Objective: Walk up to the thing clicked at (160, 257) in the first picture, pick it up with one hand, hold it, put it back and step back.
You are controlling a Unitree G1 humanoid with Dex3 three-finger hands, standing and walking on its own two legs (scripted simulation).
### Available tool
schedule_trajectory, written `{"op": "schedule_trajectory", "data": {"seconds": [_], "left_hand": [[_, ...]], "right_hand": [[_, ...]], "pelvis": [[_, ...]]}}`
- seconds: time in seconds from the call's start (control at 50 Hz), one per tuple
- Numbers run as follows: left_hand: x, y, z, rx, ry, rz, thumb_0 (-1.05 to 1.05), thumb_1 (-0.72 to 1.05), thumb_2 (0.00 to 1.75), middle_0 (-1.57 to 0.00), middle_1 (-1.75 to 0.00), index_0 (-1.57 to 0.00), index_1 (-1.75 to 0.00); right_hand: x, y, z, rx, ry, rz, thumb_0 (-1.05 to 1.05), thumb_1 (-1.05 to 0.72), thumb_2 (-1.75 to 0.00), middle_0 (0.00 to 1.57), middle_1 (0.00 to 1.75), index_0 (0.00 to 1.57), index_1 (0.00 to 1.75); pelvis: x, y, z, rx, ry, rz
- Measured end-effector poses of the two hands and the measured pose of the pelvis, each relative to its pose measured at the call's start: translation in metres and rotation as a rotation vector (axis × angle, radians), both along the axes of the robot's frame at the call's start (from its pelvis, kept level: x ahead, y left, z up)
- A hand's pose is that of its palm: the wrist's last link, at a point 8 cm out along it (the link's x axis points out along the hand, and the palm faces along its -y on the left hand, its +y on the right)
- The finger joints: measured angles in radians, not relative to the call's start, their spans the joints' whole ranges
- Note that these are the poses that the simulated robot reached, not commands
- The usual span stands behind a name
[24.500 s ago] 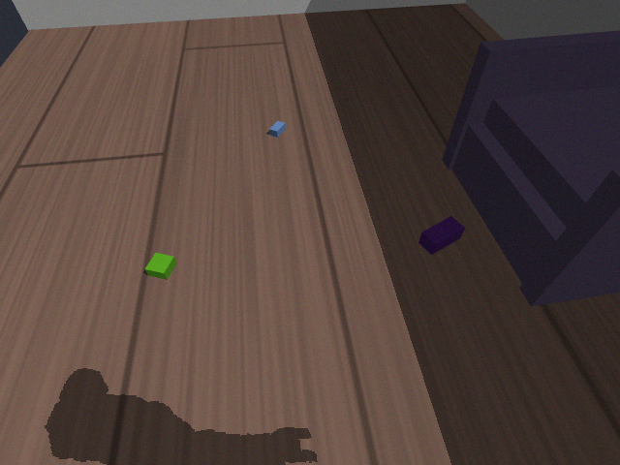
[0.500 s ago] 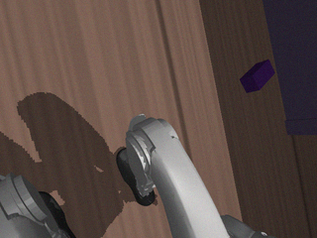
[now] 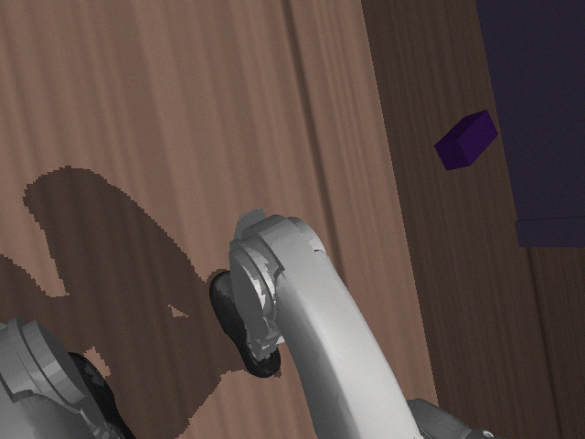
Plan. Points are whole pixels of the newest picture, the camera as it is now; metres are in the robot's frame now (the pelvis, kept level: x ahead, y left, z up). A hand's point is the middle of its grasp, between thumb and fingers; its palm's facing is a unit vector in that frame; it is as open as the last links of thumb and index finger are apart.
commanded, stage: open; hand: left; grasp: from above
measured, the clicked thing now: out of the picture +0.42 +0.33 -0.30
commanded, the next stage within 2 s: withdraw in 0.14 s
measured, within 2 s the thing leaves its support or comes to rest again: neither
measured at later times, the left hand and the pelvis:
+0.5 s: hand out of the picture +0.43 +0.33 -0.25, palm faces -0.08 -0.44 -0.90, open 13.7 cm; pelvis +0.00 +0.00 +0.00, yaw +0 degrees
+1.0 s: hand out of the picture +0.40 +0.35 -0.10, palm faces -0.43 -0.27 -0.86, open 13.3 cm; pelvis +0.00 -0.01 +0.03, yaw +8 degrees
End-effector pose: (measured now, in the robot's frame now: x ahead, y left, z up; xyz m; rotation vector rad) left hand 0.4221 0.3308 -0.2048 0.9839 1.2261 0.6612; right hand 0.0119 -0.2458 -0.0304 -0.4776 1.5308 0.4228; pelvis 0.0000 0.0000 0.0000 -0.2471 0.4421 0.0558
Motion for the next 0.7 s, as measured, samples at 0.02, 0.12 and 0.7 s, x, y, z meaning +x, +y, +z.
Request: {"op": "schedule_trajectory", "data": {"seconds": [0.02, 0.12, 0.7], "left_hand": [[0.0, 0.0, 0.0, 0.001, 0.001, 0.0, 0.0, -0.45, 1.06, -0.16, -1.0, -0.13, -1.04], [-0.001, 0.0, 0.0, 0.002, 0.002, -0.001, 0.0, -0.45, 1.06, -0.16, -1.01, -0.14, -1.04], [0.014, 0.032, 0.105, 0.094, -0.111, -0.303, 0.0, -0.49, 0.96, -0.1, -0.99, -0.11, -0.98]], "right_hand": [[0.0, 0.0, 0.0, 0.0, -0.002, 0.001, 0.0, -0.9, -0.9, 0.2, 0.3, 0.2, 0.3], [0.001, 0.0, -0.001, 0.003, -0.005, 0.007, 0.0, -0.9, -0.9, 0.2, 0.3, 0.2, 0.3], [0.042, -0.001, -0.03, 0.033, -0.16, -0.129, 0.0, -0.92, -0.9, 0.2, 0.3, 0.2, 0.3]], "pelvis": [[0.0, 0.0, 0.0, 0.0, 0.0, 0.0], [0.0, 0.0, 0.0, 0.002, -0.002, 0.002], [0.006, -0.002, 0.011, 0.041, 0.111, 0.016]]}}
